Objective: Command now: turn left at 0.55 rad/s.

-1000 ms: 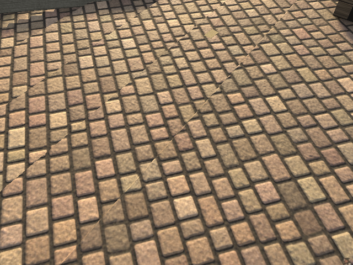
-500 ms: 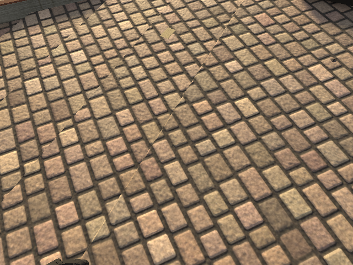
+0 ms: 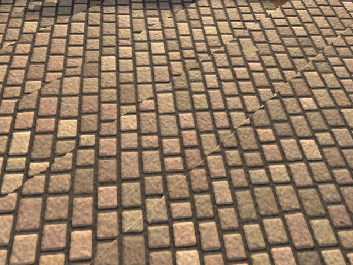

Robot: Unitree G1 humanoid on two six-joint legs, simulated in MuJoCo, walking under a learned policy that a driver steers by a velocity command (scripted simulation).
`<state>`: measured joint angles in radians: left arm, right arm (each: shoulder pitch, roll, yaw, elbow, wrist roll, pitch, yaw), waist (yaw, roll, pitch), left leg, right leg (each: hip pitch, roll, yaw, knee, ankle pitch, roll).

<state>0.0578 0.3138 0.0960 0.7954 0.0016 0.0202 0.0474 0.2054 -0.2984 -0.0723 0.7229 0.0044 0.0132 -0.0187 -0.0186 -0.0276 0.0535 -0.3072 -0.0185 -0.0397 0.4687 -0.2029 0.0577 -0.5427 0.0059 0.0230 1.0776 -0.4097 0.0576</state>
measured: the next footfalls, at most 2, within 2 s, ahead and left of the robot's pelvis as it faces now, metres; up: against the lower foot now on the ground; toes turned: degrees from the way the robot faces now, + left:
right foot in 0.30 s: +0.09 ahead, -0.14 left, +0.00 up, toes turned +16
left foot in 0.72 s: +0.00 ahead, +0.11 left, +0.00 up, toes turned +28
